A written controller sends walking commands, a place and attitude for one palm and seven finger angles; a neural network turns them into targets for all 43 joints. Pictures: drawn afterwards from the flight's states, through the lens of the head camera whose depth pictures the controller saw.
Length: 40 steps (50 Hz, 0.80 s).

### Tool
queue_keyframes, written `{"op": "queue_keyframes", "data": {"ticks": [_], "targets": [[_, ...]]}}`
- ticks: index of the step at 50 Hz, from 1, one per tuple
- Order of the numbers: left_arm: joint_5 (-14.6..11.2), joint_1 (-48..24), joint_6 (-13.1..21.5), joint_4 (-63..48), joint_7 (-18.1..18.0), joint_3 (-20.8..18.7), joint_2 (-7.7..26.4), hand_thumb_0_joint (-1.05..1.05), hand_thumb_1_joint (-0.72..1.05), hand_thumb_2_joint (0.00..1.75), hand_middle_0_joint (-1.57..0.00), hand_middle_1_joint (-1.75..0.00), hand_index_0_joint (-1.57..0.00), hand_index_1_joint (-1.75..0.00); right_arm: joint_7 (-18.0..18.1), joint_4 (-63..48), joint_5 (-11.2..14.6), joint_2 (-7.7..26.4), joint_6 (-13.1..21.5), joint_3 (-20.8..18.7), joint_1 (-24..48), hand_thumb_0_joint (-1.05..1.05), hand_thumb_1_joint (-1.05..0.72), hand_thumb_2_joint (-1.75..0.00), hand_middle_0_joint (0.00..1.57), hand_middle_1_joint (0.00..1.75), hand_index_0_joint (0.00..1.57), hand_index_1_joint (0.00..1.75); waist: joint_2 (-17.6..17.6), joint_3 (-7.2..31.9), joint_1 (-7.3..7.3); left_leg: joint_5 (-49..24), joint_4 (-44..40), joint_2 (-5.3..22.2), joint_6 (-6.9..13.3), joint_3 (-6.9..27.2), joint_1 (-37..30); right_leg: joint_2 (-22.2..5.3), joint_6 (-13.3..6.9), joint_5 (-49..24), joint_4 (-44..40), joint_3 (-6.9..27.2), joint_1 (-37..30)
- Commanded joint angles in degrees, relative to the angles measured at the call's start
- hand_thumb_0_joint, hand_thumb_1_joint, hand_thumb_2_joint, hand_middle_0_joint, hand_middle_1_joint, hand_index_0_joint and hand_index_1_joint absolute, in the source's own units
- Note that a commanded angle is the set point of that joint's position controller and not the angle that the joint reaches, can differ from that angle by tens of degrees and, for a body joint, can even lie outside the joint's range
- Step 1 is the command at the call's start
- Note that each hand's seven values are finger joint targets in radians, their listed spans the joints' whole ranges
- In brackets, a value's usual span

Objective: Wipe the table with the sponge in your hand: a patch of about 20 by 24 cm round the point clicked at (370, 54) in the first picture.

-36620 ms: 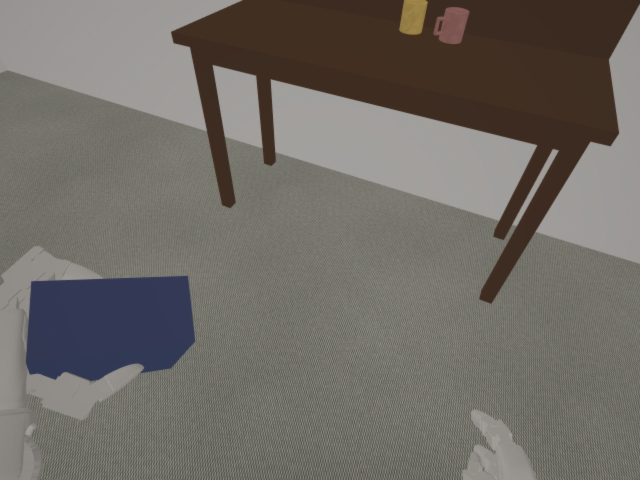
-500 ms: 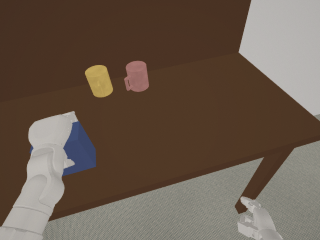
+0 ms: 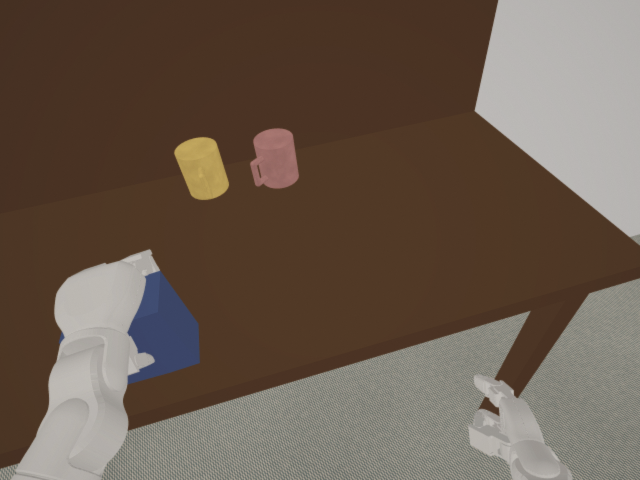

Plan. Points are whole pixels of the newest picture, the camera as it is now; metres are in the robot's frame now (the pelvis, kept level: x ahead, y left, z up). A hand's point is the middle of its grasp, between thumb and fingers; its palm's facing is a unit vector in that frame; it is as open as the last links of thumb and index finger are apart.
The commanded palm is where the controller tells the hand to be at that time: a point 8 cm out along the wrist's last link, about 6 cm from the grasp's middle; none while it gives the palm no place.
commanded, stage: wipe back along the first lane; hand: left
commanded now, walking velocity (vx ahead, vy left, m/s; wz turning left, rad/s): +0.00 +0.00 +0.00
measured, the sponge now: (146, 340) +0.25 +0.28 +0.05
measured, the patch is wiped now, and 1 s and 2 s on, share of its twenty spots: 0.95 0.95 0.95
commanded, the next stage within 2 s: lift the sponge slowly off the table in 0.08 s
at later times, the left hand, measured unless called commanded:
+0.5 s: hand (120, 334) +0.23 +0.27 +0.10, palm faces +0.09 -0.13 -0.99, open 10.6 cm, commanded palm +0.19 +0.27 +0.16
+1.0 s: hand (123, 324) +0.23 +0.27 +0.12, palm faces +0.09 -0.15 -0.98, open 10.6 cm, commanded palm +0.20 +0.26 +0.19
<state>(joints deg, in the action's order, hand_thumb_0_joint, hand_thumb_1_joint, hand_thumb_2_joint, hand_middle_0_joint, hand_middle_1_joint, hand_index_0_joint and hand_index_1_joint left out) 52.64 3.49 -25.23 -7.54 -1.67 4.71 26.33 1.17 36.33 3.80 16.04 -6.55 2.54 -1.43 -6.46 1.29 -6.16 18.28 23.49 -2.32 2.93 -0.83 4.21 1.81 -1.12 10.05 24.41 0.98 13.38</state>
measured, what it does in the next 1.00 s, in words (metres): stands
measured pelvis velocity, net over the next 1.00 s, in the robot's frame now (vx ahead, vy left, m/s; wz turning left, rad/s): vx -0.01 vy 0.00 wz -0.01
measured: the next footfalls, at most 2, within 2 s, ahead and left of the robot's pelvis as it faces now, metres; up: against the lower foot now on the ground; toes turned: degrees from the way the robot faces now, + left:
none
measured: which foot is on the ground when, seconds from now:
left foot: down 0.00-1.00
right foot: down 0.00-1.00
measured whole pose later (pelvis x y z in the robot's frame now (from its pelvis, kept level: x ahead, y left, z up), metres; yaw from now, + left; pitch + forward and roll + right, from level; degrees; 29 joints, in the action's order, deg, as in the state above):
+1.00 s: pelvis -0.01 +0.00 +0.00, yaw +0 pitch -5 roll -1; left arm 50.2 4.8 -28.2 -16.7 3.7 6.5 28.5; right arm 1.0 36.5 2.4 14.6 -7.1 4.0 0.4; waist -6.0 -1.4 -7.8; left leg 16.7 20.4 -2.3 3.0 -1.1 -1.0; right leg 2.0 -1.3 8.5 21.5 1.5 8.3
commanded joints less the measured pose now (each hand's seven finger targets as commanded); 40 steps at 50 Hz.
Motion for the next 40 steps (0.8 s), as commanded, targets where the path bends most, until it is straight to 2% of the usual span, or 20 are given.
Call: {"op": "queue_keyframes", "data": {"ticks": [1,6,10,13,14,15,17,19,20,22,24,25,27,29,30,31,34,37,39,40], "targets": [[-2.5,0.9,0.3,-6.1,1.4,-3.0,5.3,0.0,0.1,1.3,-1.2,-1.6,-1.2,-1.6,0.4,-10.1,-0.1,5.4,3.0,-1.8,11.0,0.0,-0.9,-0.9,0.2,0.3,0.2,0.3,8.7,7.0,-0.99,-18.3,-3.3,0.9,-0.7,2.7,7.8,0.1,-3.1,-11.9,-0.9,2.8,-13.0],[-2.2,1.4,-0.8,-8.0,1.1,-3.1,5.4,0.0,0.1,1.3,-1.2,-1.6,-1.2,-1.6,0.2,-10.1,-0.2,5.4,2.9,-1.7,11.4,0.0,-0.9,-0.9,0.2,0.3,0.2,0.3,7.7,5.0,-0.93,-17.3,-3.7,1.1,-0.7,2.9,8.0,0.3,-3.2,-9.9,-1.4,3.0,-11.9],[-1.3,0.8,-1.3,-11.6,1.1,-3.6,6.6,0.0,0.1,1.3,-1.2,-1.6,-1.2,-1.6,0.0,-10.6,-0.3,5.6,3.0,-1.7,11.4,0.0,-0.9,-0.9,0.2,0.3,0.2,0.3,7.7,7.5,-1.26,-18.0,-3.3,1.0,-0.4,2.8,7.6,0.2,-3.2,-10.5,-0.7,3.3,-13.2],[-1.8,1.4,-1.6,-11.4,1.0,-4.2,7.4,0.0,0.1,1.3,-1.2,-1.6,-1.2,-1.6,0.2,-10.0,-0.3,5.6,2.6,-1.8,11.6,0.0,-0.9,-0.9,0.2,0.3,0.2,0.3,6.8,5.8,-1.36,-18.4,-4.0,1.1,-0.6,3.0,7.2,0.3,-3.2,-10.8,-1.2,3.2,-13.0],[-1.4,0.5,-1.8,-12.7,1.0,-5.2,8.5,0.0,0.1,1.3,-1.2,-1.6,-1.2,-1.6,0.2,-10.3,-0.5,5.5,2.8,-1.6,13.1,0.0,-0.9,-0.9,0.2,0.3,0.2,0.3,6.8,6.4,-1.44,-17.5,-4.1,1.2,-0.5,3.5,6.9,0.9,-3.5,-9.8,-1.4,4.8,-13.0],[-1.0,-0.7,-1.9,-14.0,1.1,-5.1,8.5,0.0,0.1,1.3,-1.2,-1.6,-1.2,-1.6,0.2,-10.8,-0.6,5.5,2.9,-1.7,11.6,0.0,-0.9,-0.9,0.2,0.3,0.2,0.3,6.8,8.4,-1.55,-18.8,-3.6,1.0,-0.2,3.1,7.0,0.1,-3.3,-10.7,-0.6,3.5,-14.4],[-1.6,0.7,-1.6,-13.0,1.2,-4.8,8.0,0.0,0.1,1.3,-1.2,-1.6,-1.2,-1.6,0.3,-10.1,-0.6,5.4,2.7,-1.7,11.6,0.0,-0.9,-0.9,0.2,0.3,0.2,0.3,6.4,6.3,-1.48,-19.7,-4.0,1.1,-0.6,3.3,6.9,0.4,-3.4,-11.6,-1.0,3.4,-13.8],[-1.5,2.5,-1.4,-15.5,1.1,-7.0,10.0,0.0,0.1,1.3,-1.2,-1.6,-1.2,-1.6,0.1,-10.6,-0.7,5.3,2.9,-1.7,13.5,0.0,-0.9,-0.9,0.2,0.3,0.2,0.3,6.0,7.5,-2.17,-19.8,-4.1,1.2,-0.4,3.8,6.3,0.9,-3.6,-12.2,-0.9,5.1,-15.0],[-0.7,-0.1,-1.3,-17.5,1.2,-6.1,9.7,0.0,0.1,1.3,-1.2,-1.6,-1.2,-1.6,0.0,-10.8,-0.9,5.3,3.0,-1.7,12.0,0.0,-0.9,-0.9,0.2,0.3,0.2,0.3,5.0,9.5,-1.86,-21.2,-3.6,1.1,-0.3,3.2,6.2,0.2,-3.4,-13.2,-0.2,3.8,-15.9],[-1.8,2.6,-1.2,-16.2,1.2,-6.3,9.4,0.0,0.1,1.3,-1.2,-1.6,-1.2,-1.6,0.0,-10.3,-0.7,5.2,2.7,-1.7,11.8,0.0,-0.9,-0.9,0.2,0.3,0.2,0.3,5.3,6.4,-1.84,-21.6,-4.2,1.4,-0.7,3.8,6.4,0.5,-3.5,-13.2,-0.8,3.6,-14.9],[-1.3,0.6,-1.4,-18.6,1.3,-6.8,10.2,0.0,0.1,1.3,-1.2,-1.6,-1.2,-1.6,0.0,-10.8,-0.8,5.1,2.8,-1.6,13.8,0.0,-0.9,-0.9,0.2,0.3,0.2,0.3,5.0,6.8,-1.78,-20.6,-4.6,1.6,-0.4,4.2,5.9,1.2,-3.8,-12.1,-1.2,5.1,-14.8],[-0.8,-1.5,-1.6,-20.0,1.2,-6.7,10.6,0.0,0.1,1.3,-1.2,-1.6,-1.2,-1.6,0.0,-11.1,-1.1,5.2,2.9,-1.7,12.0,0.0,-0.9,-0.9,0.2,0.3,0.2,0.3,4.7,9.0,-1.9,-21.4,-4.1,1.4,-0.2,3.6,5.9,0.3,-3.5,-12.5,-0.5,3.7,-15.8],[-1.2,-0.7,-1.5,-17.4,1.4,-6.3,10.1,0.0,0.1,1.3,-1.2,-1.6,-1.2,-1.6,0.2,-10.1,-1.0,5.2,2.6,-1.7,12.1,0.0,-0.9,-0.9,0.2,0.3,0.2,0.3,5.0,5.8,-1.55,-21.0,-4.7,1.4,-0.5,3.8,5.8,0.6,-3.7,-11.8,-1.6,4.0,-14.4],[-0.8,-1.8,-1.6,-21.4,1.5,-7.2,11.4,0.0,0.1,1.3,-1.2,-1.6,-1.2,-1.6,0.1,-10.9,-1.0,5.1,2.7,-1.5,14.4,0.0,-0.9,-0.9,0.2,0.3,0.2,0.3,3.2,6.6,-1.9,-20.5,-5.2,1.7,-0.4,4.5,5.4,1.4,-4.0,-11.5,-1.5,5.4,-15.4],[-0.4,-4.2,-1.7,-22.6,1.6,-6.0,10.6,0.0,0.1,1.3,-1.2,-1.6,-1.2,-1.6,0.0,-11.1,-1.2,4.9,2.8,-1.5,12.7,0.0,-0.9,-0.9,0.2,0.3,0.2,0.3,3.5,8.6,-1.76,-21.6,-4.7,1.6,-0.1,3.9,5.3,0.5,-3.7,-11.8,-0.8,3.6,-16.0],[-0.7,-4.2,-1.8,-20.3,1.7,-4.8,9.5,0.0,0.1,1.3,-1.2,-1.6,-1.2,-1.6,0.2,-10.4,-1.1,4.8,2.7,-1.5,13.0,0.0,-0.9,-0.9,0.2,0.3,0.2,0.3,2.9,6.4,-1.24,-21.5,-5.3,1.8,-0.5,4.2,5.1,0.9,-3.9,-11.4,-1.7,3.8,-14.9],[-0.5,-5.5,-2.0,-22.1,1.8,-6.9,12.0,0.0,0.1,1.3,-1.2,-1.6,-1.2,-1.6,0.4,-10.9,-1.1,4.8,2.7,-1.4,14.7,0.0,-0.9,-0.9,0.2,0.3,0.2,0.3,2.6,6.9,-1.71,-19.7,-6.0,1.8,-0.1,4.6,4.9,1.5,-4.1,-10.4,-2.0,5.4,-15.9],[-0.3,-9.1,-2.1,-19.7,2.0,-5.9,11.7,0.0,0.1,1.3,-1.2,-1.6,-1.2,-1.6,0.8,-9.8,-1.3,4.9,2.4,-1.3,13.2,0.0,-0.9,-0.9,0.2,0.3,0.2,0.3,2.8,6.0,-1.21,-19.9,-6.5,1.7,-0.4,4.3,4.9,1.0,-4.0,-9.6,-2.7,3.9,-15.6],[0.4,-11.5,-2.3,-21.6,2.2,-7.2,13.7,0.0,0.1,1.3,-1.2,-1.6,-1.2,-1.6,0.9,-10.4,-1.2,4.9,2.6,-0.9,15.2,0.0,-0.9,-0.9,0.2,0.3,0.2,0.3,2.3,7.2,-1.41,-18.9,-6.7,1.7,-0.1,4.7,4.4,1.6,-4.3,-9.0,-2.8,5.7,-16.4],[0.9,-14.0,-2.1,-22.4,2.3,-6.1,13.0,0.0,0.1,1.3,-1.2,-1.6,-1.2,-1.6,0.8,-10.4,-1.4,4.6,2.8,-0.9,13.8,0.0,-0.9,-0.9,0.2,0.3,0.2,0.3,2.0,9.5,-1.45,-20.2,-6.3,1.5,-0.1,4.1,4.3,0.9,-4.1,-9.9,-2.1,4.1,-17.6]]}}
